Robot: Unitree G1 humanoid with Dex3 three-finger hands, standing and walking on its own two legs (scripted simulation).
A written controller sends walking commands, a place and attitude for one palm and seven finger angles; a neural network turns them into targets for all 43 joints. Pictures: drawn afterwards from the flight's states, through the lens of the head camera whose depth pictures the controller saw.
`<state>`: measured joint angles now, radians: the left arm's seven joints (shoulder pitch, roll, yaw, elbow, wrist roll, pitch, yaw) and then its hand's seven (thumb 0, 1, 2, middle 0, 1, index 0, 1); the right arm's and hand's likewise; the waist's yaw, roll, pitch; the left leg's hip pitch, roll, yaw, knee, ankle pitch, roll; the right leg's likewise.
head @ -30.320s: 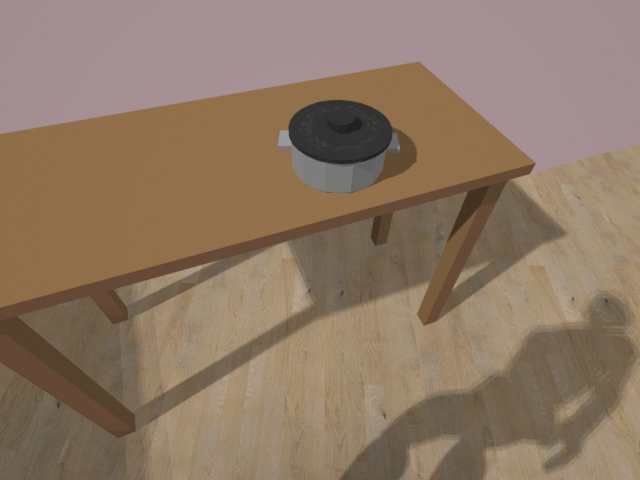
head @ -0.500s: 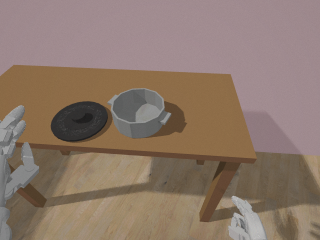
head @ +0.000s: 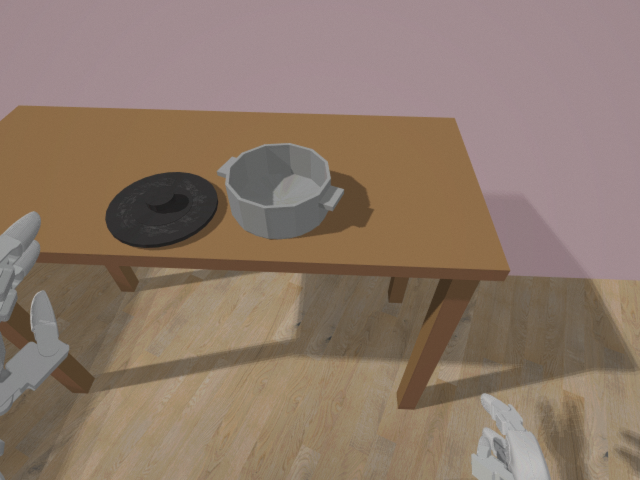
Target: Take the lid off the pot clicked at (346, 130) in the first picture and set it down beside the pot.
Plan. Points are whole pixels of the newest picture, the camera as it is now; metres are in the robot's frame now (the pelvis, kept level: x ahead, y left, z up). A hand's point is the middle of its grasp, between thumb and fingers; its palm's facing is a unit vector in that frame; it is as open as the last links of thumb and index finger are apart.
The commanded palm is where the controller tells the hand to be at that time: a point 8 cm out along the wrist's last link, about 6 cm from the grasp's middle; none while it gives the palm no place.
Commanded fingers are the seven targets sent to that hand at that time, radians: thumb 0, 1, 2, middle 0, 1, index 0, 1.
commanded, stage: step back with the hand held close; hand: left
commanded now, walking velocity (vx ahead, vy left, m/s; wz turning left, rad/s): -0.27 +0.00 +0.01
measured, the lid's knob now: (160, 198) +0.57 +0.34 +0.00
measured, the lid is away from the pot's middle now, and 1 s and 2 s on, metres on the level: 0.22 0.22 0.22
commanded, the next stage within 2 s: stop stepping back and stand still in 0.60 s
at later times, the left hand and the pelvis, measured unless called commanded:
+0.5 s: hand (46, 442) +0.12 +0.21 +0.17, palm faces +0.27 -0.87 -0.42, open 7.4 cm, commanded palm +0.05 +0.27 +0.19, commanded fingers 0.00 0.90 0.90 -0.20 -0.30 -0.20 -0.30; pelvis -0.10 +0.00 +0.00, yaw -4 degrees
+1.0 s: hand out of the picture +0.02 +0.26 +0.17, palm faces +0.35 -0.86 -0.37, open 7.4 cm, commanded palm -0.05 +0.30 +0.19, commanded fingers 0.00 0.90 0.90 -0.20 -0.30 -0.20 -0.30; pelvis -0.19 +0.02 +0.01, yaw -3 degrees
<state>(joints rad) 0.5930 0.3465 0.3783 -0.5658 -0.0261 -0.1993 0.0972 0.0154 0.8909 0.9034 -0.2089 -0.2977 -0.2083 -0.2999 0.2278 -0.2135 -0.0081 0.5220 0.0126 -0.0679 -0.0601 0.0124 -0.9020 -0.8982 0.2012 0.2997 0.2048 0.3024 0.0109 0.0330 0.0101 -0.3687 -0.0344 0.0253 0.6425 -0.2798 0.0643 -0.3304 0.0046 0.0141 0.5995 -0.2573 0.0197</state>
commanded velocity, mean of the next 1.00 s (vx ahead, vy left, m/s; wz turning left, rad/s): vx -0.20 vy -0.01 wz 0.01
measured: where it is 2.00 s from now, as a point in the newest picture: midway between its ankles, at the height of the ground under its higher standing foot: outside the picture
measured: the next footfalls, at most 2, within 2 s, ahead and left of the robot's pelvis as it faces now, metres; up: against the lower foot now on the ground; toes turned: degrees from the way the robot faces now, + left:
right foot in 0.44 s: -0.17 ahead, -0.07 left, +0.00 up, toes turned +1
left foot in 0.90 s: -0.16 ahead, +0.17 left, +0.00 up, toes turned +5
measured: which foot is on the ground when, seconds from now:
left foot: down 0.00-0.70, up 0.72-0.88, down 0.90-1.00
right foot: down 0.00-0.16, up 0.18-0.42, down 0.44-1.00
